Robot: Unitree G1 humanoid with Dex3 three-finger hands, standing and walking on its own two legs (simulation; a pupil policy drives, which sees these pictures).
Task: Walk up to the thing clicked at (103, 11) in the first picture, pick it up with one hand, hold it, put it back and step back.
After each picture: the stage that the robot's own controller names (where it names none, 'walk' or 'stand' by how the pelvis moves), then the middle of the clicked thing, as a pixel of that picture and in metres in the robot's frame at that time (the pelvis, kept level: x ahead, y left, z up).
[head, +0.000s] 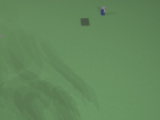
stand; (103, 11) +2.20 -0.37 -0.72
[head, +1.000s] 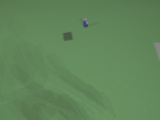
walk; (85, 22) +2.06 +0.05 -0.69
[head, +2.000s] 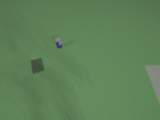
walk; (58, 43) +1.40 +0.33 -0.72
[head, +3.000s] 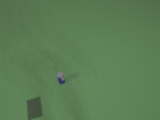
walk; (61, 78) +0.94 +0.27 -0.72
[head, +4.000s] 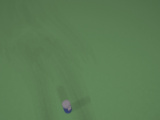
walk; (67, 106) +0.61 +0.20 -0.71
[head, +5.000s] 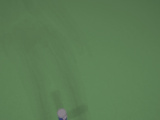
stand; (62, 115) +0.48 +0.16 -0.70
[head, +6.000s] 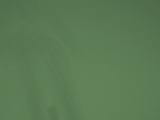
stand; out of the picture +0.43 +0.16 -0.72
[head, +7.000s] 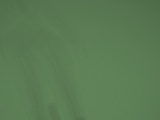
stand; out of the picture +0.41 +0.16 -0.71
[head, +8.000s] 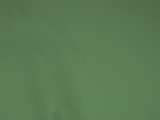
stand; out of the picture +0.40 +0.14 -0.72
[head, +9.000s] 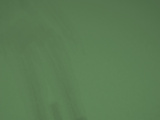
stand; out of the picture +0.41 +0.14 -0.72
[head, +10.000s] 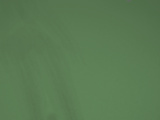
stand; out of the picture +0.38 +0.16 -0.73
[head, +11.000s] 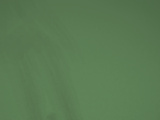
stand; out of the picture +0.37 +0.16 -0.73
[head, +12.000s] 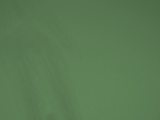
go down; out of the picture +0.37 +0.16 -0.73
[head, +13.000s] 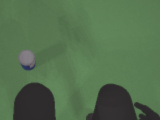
go down; (27, 60) +0.45 +0.20 -0.33
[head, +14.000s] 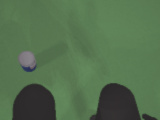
approach; (28, 62) +0.45 +0.21 -0.30
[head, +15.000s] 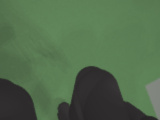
close in; out of the picture +0.44 +0.25 -0.22
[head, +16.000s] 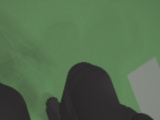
close; out of the picture +0.43 +0.26 -0.22
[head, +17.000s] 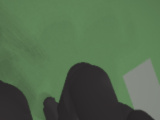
lift; out of the picture +0.41 +0.24 -0.23
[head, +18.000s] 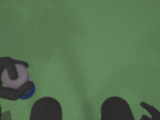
lift; (20, 83) +0.33 +0.20 -0.04
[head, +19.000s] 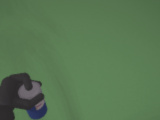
hold; (34, 101) +0.31 +0.16 -0.01
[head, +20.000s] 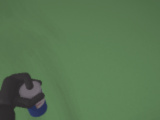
hold; (34, 99) +0.32 +0.17 -0.01
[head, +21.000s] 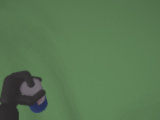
crouch; (35, 96) +0.34 +0.16 -0.05
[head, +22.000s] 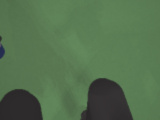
lower; out of the picture +0.48 +0.23 -0.10
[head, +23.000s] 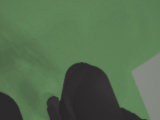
lower; out of the picture +0.43 +0.27 -0.22
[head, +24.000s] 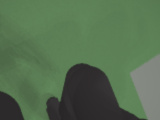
lower; out of the picture +0.43 +0.27 -0.23
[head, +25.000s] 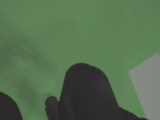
lower; out of the picture +0.43 +0.28 -0.23
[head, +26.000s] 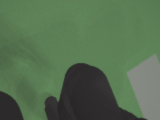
lower; out of the picture +0.43 +0.27 -0.23
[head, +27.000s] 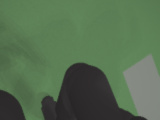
open; out of the picture +0.43 +0.26 -0.23
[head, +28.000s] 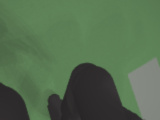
stand; out of the picture +0.42 +0.25 -0.23
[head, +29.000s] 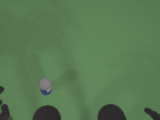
walk; (45, 87) +0.43 +0.18 -0.48
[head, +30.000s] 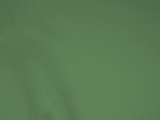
stand; out of the picture +0.38 +0.15 -0.66
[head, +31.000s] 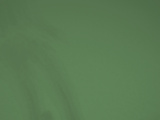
stand; out of the picture +0.38 +0.16 -0.67
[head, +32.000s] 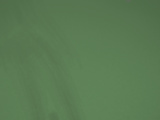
stand; out of the picture +0.40 +0.15 -0.71
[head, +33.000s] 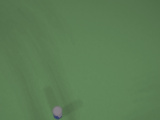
walk; (57, 112) +0.43 +0.10 -0.71
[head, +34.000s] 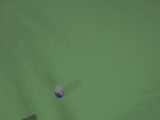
walk; (58, 91) +0.59 +0.16 -0.70
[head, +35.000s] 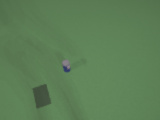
walk; (66, 66) +0.90 +0.19 -0.70
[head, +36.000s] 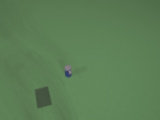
stand; (68, 71) +1.01 +0.13 -0.71
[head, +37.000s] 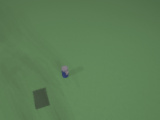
stand; (65, 71) +1.03 +0.15 -0.72
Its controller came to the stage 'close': yes
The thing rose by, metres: 0.70
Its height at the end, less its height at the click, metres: +0.00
